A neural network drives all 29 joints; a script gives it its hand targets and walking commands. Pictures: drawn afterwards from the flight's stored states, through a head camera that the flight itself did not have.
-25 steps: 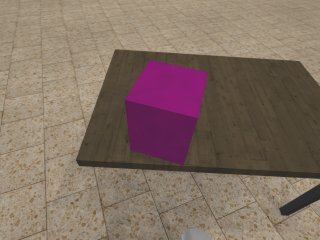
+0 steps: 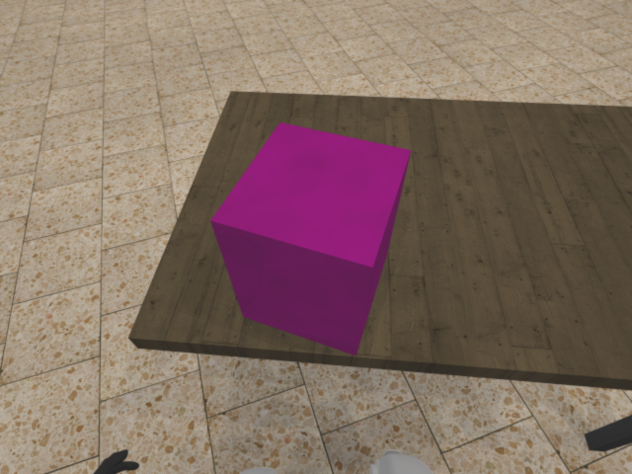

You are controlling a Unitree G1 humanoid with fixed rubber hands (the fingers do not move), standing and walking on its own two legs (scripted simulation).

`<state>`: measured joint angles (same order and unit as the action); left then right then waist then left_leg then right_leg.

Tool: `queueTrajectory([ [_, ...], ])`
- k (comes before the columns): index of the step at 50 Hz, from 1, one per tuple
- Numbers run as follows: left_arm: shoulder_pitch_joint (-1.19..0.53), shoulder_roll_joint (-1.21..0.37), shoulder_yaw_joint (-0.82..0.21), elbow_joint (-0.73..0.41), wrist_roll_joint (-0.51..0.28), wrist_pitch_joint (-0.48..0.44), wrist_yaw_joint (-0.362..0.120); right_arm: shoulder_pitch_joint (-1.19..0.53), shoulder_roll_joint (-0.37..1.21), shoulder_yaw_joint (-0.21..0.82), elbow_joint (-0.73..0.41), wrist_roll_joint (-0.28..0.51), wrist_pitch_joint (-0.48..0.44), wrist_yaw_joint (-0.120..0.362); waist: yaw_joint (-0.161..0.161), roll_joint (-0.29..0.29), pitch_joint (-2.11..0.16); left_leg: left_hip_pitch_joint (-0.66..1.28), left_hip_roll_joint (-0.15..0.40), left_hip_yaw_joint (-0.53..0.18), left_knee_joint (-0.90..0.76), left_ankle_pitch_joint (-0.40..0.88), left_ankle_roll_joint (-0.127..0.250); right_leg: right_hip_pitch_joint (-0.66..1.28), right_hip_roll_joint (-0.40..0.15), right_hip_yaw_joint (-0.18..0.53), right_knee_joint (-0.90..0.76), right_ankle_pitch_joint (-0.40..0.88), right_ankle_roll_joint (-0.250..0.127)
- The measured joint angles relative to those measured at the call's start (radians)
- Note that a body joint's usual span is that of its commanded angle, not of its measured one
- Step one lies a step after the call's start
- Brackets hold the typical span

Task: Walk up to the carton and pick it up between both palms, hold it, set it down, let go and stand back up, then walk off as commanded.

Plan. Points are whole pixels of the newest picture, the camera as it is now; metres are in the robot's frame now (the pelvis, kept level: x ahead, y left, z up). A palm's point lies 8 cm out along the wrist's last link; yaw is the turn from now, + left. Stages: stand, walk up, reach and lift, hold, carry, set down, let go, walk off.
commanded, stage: walk up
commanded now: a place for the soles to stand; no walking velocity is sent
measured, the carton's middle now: (318, 241) +0.45 +0.02 +0.00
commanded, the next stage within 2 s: none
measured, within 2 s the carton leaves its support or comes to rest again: neither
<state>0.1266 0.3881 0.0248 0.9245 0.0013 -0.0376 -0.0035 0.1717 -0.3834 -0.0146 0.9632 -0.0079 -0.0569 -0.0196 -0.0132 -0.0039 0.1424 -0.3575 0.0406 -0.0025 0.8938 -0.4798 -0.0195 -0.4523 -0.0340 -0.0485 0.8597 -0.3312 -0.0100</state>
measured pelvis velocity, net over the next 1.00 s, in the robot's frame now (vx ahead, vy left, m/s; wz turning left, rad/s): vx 0.03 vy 0.01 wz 0.02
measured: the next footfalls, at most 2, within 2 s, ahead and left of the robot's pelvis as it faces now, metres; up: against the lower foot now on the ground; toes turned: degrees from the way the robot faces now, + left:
none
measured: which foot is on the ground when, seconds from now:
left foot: down 0.00-1.00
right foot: down 0.00-1.00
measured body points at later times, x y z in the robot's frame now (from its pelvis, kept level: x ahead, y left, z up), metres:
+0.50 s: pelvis +0.01 +0.00 +0.04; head +0.03 +0.00 +0.49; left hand +0.12 +0.30 -0.08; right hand +0.10 -0.31 -0.09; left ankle +0.00 +0.14 -0.69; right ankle +0.07 -0.12 -0.69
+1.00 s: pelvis +0.03 +0.01 +0.05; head +0.03 +0.00 +0.50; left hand +0.13 +0.31 -0.07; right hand +0.11 -0.29 -0.09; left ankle +0.00 +0.14 -0.69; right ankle +0.07 -0.12 -0.69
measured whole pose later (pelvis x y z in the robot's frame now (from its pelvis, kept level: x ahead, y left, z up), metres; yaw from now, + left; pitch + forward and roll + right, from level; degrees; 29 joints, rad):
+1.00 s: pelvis +0.03 +0.01 +0.05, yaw +1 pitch -3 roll +0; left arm 0.05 0.35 0.02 1.13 0.01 -0.04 0.00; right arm 0.10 -0.35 -0.01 1.15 -0.01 0.00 0.01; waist -0.01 0.01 0.06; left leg -0.08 0.02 -0.01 0.40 -0.26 -0.02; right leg -0.18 -0.05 -0.07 0.40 -0.17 0.01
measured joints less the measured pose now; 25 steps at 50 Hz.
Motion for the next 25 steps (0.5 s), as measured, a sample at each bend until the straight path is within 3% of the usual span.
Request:
queueTrajectory([
  [5, -0.004, -0.001, -0.006, 0.052, -0.001, 0.002, 0.002, -0.063, 0.002, -0.005, 0.037, 0.003, 0.006, 0.004, 0.016, -0.016, -0.007, 0.045, -0.028, 0.012, -0.075, 0.034, -0.010, 0.019, -0.027, 0.014, -0.014, -0.023, 0.006],
  [10, -0.019, -0.010, -0.008, 0.093, 0.004, 0.006, 0.000, -0.094, 0.000, -0.002, 0.069, 0.006, 0.012, 0.012, 0.027, 0.004, -0.026, 0.073, -0.015, 0.006, -0.143, 0.067, -0.006, 0.059, -0.012, 0.003, -0.102, 0.021, 0.004],
  [25, -0.076, -0.028, -0.023, 0.188, 0.000, 0.010, -0.010, -0.101, 0.017, 0.014, 0.195, 0.003, 0.020, 0.020, 0.015, -0.004, -0.068, 0.195, -0.020, 0.004, -0.376, 0.179, -0.009, 0.180, -0.011, -0.007, -0.318, 0.117, 0.008],
])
